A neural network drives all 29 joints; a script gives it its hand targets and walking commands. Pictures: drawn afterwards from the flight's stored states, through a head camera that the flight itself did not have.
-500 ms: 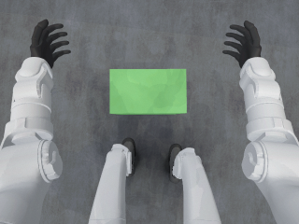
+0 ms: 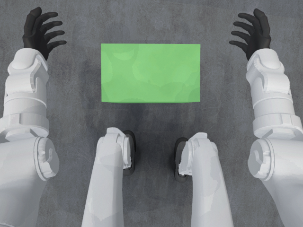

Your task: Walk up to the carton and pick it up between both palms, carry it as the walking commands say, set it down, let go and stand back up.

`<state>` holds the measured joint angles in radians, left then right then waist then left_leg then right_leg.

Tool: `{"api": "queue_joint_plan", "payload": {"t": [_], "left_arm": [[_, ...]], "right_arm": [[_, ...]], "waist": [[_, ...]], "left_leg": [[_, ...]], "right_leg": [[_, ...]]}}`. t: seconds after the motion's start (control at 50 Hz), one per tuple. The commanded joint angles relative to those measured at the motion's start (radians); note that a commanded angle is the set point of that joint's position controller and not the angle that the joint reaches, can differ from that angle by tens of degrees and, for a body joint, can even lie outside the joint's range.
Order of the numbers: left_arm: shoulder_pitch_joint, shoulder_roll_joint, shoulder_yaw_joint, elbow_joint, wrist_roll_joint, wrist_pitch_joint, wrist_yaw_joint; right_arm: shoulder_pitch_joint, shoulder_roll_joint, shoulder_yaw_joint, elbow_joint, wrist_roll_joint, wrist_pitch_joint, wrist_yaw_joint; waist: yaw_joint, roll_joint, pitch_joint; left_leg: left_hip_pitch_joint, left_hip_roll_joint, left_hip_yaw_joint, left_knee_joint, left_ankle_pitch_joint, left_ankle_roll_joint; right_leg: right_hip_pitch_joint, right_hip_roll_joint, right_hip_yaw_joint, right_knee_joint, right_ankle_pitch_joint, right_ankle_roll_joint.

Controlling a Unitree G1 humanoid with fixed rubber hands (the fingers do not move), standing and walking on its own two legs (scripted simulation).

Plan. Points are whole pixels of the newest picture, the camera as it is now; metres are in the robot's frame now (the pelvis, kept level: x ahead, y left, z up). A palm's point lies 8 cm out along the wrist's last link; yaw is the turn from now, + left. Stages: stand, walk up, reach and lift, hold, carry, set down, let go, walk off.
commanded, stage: reach and lift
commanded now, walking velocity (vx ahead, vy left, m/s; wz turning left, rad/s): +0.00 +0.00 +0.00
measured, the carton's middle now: (150, 80) +0.46 +0.04 -0.38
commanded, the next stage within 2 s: none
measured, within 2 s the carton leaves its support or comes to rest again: neither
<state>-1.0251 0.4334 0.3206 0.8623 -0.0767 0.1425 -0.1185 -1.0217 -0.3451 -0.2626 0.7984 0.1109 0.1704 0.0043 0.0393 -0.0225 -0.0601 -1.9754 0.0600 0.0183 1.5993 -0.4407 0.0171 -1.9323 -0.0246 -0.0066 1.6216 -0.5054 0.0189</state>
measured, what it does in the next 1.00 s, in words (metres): lowers itself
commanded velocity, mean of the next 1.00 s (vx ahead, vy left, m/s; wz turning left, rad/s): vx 0.00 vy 0.00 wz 0.00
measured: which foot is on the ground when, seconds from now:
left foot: down 0.00-1.00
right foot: down 0.00-1.00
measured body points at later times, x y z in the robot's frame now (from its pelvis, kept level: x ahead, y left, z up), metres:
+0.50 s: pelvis -0.02 +0.00 -0.11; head +0.33 +0.02 +0.17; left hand +0.49 +0.28 -0.26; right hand +0.52 -0.19 -0.26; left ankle +0.10 +0.12 -0.50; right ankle +0.08 -0.13 -0.50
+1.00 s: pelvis -0.03 +0.00 -0.16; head +0.33 +0.02 +0.11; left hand +0.49 +0.27 -0.33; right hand +0.51 -0.19 -0.33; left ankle +0.10 +0.12 -0.50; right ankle +0.08 -0.13 -0.50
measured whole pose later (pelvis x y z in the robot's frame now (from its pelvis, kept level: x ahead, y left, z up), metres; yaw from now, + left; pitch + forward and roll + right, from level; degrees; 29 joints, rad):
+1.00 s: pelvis -0.03 +0.00 -0.16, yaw +0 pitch +34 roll -2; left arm -1.30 0.48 0.15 1.09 -0.24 0.04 0.03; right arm -1.28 -0.42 -0.06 1.03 0.29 0.06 -0.09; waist 0.04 -0.02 0.35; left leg -2.27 0.07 -0.01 2.17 -0.50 0.03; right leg -2.22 -0.01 0.01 2.20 -0.58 0.03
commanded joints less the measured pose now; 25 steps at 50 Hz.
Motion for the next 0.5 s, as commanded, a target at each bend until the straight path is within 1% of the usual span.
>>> {"api": "queue_joint_plan", "payload": {"t": [0.0,0.08,0.2,0.38,0.48], "left_arm": [[-0.231,0.199,0.011,-0.122,-0.016,-0.015,0.016],[-0.267,0.203,-0.001,-0.112,-0.031,-0.012,0.031],[-0.307,0.202,-0.008,-0.054,-0.046,-0.023,0.047],[-0.364,0.201,-0.048,0.017,-0.075,-0.060,0.082],[-0.393,0.203,-0.078,0.055,-0.096,-0.082,0.103]], "right_arm": [[-0.220,-0.169,-0.006,-0.119,0.024,-0.011,-0.015],[-0.263,-0.181,0.012,-0.107,0.046,-0.009,-0.026],[-0.311,-0.183,0.032,-0.054,0.064,-0.020,-0.039],[-0.354,-0.193,0.056,0.011,0.083,-0.060,-0.063],[-0.377,-0.197,0.082,0.044,0.103,-0.083,-0.073]], "waist": [[0.026,0.031,-1.037],[0.031,0.026,-1.017],[0.037,0.009,-0.953],[0.021,0.013,-0.894],[0.018,0.022,-0.852]], "left_leg": [[0.671,-0.062,0.026,-0.041,0.313,-0.037],[0.612,-0.054,0.028,0.015,0.268,-0.036],[0.510,-0.043,0.022,0.094,0.220,-0.029],[0.469,-0.032,0.005,0.219,0.232,-0.024],[0.461,-0.026,-0.005,0.285,0.243,-0.025]], "right_leg": [[0.392,0.077,-0.054,-0.075,0.190,0.017],[0.354,0.074,-0.054,-0.014,0.158,0.017],[0.298,0.067,-0.050,0.074,0.123,0.015],[0.228,0.053,-0.051,0.201,0.116,0.013],[0.197,0.049,-0.049,0.263,0.115,0.011]]}}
